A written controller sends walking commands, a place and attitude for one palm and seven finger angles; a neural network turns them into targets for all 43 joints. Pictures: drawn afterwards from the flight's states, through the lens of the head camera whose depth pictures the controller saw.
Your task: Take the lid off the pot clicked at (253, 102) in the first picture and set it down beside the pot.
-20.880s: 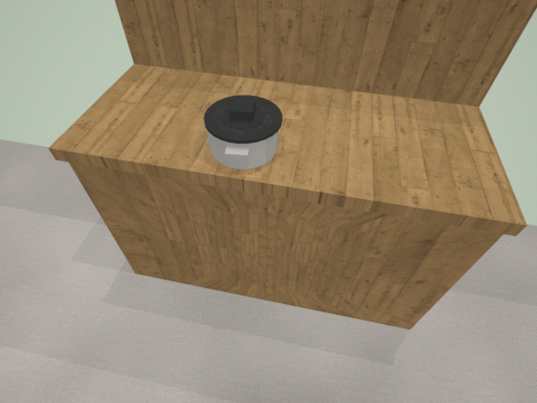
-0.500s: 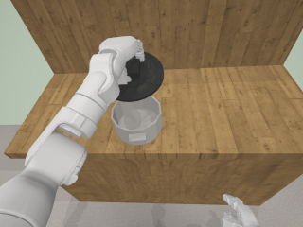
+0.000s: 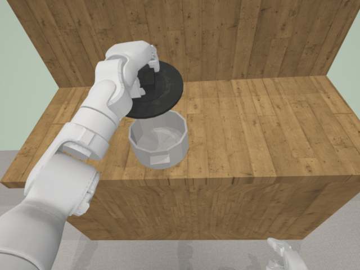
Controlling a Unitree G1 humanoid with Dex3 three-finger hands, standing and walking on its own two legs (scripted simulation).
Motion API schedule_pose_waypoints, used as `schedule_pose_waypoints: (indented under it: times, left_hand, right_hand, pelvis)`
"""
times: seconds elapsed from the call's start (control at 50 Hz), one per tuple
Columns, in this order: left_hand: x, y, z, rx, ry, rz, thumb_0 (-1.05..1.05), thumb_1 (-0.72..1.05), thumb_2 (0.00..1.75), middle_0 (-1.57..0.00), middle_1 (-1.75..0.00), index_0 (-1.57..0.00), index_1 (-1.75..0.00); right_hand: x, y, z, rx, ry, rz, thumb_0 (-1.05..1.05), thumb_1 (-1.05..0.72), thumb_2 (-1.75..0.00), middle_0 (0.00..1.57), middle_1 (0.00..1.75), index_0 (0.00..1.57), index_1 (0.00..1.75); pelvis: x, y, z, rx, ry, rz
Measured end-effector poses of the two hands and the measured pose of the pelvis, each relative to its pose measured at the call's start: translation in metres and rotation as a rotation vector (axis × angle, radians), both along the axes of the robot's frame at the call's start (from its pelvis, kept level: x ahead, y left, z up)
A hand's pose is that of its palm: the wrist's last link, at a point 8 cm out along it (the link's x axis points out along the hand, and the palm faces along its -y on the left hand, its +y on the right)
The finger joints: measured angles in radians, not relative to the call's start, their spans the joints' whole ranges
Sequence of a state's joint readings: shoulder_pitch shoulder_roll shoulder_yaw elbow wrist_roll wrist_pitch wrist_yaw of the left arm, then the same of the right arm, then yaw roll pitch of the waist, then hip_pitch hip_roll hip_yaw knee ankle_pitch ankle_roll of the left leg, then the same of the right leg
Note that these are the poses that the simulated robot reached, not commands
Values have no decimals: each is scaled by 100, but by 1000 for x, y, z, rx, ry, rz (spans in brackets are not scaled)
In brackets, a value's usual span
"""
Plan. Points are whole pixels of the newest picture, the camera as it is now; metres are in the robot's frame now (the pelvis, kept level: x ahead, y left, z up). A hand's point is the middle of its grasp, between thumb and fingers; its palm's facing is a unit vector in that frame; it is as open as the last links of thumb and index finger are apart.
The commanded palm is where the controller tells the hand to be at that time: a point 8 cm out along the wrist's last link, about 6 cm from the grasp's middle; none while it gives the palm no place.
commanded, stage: move the lid sideways beside the pot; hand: left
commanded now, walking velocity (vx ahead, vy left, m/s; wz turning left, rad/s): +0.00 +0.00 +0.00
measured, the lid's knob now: (143, 79) +0.49 +0.09 +0.19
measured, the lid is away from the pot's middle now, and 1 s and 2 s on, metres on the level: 0.01 0.14 0.23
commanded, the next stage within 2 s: lower the lid onto the table in 1.88 s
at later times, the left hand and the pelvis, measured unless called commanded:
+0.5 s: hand (109, 84) +0.46 +0.16 +0.20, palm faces -0.22 -0.07 -0.97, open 9.3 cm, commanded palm +0.44 +0.17 +0.28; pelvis +0.00 +0.01 +0.00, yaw +1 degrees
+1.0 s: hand (82, 89) +0.45 +0.22 +0.20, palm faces -0.24 -0.06 -0.97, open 9.3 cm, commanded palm +0.43 +0.22 +0.28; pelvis +0.00 +0.01 +0.00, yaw +1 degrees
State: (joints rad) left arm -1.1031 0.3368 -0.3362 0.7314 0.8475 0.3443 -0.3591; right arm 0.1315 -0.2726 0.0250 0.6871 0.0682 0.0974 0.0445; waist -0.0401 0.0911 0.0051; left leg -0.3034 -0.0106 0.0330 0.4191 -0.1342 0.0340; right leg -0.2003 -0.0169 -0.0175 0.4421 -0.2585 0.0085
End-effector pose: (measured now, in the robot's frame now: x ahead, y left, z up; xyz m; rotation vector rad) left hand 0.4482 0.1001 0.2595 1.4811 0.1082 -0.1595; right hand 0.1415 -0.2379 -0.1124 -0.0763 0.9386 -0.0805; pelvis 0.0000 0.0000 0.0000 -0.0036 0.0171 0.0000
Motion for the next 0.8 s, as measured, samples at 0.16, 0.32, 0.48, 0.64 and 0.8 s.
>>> schedule_pose_waypoints:
  times: [0.16, 0.32, 0.48, 0.64, 0.8]
  left_hand:
    - [-4, 27, 0, 7, 27, 46, 2, 5, 102, -59, -77, -55, -72]
    - [-5, 43, -9, 35, 68, 42, 2, 5, 102, -59, -77, -55, -72]
    - [1, 59, -4, 26, 54, 46, 1, 5, 102, -59, -77, -55, -72]
    - [2, 80, -3, 37, 64, 78, 1, 5, 102, -58, -77, -54, -72]
    - [-6, 93, -4, 44, 75, 68, 2, 5, 102, -59, -77, -55, -72]
  right_hand:
    - [-5, -6, 1, -16, 7, -17, 2, -91, -90, 20, 30, 20, 30]
    - [5, -7, 6, -45, -10, 0, 2, -91, -90, 20, 30, 20, 30]
    - [9, -1, 7, -46, -10, 9, 1, -91, -90, 20, 30, 20, 30]
    - [7, 1, 5, -41, 16, 6, 1, -91, -90, 20, 30, 20, 30]
    - [11, 2, 7, -51, 18, 16, 1, -91, -90, 20, 30, 20, 30]
  pelvis:
    - [2, 0, 1, -2, -11, 2]
    - [1, 3, 0, -6, -14, 17]
    - [4, 5, 1, -9, -3, 18]
    - [9, 8, 2, -11, 1, 16]
    - [8, 11, 2, -13, -5, 24]
